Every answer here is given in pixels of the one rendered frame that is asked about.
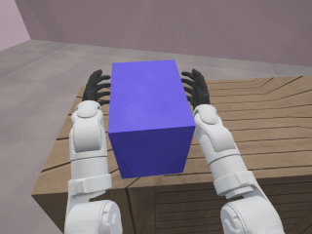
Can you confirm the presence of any right robot hand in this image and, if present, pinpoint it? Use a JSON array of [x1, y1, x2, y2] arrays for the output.
[[181, 68, 211, 111]]

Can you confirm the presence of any carton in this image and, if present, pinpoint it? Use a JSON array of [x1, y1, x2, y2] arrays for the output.
[[107, 59, 196, 179]]

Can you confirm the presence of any left robot forearm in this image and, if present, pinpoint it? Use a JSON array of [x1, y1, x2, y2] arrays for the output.
[[64, 100, 112, 234]]

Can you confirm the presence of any left robot hand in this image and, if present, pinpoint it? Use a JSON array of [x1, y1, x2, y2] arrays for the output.
[[82, 69, 111, 106]]

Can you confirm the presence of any robot right upper arm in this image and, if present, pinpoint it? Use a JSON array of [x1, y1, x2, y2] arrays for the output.
[[220, 195, 285, 234]]

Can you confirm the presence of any right robot forearm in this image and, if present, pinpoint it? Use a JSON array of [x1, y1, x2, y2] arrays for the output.
[[192, 104, 284, 231]]

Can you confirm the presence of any pedestal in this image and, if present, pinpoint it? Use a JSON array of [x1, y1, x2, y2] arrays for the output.
[[30, 75, 312, 234]]

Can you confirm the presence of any robot left upper arm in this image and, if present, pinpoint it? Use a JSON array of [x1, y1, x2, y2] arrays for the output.
[[64, 200, 123, 234]]

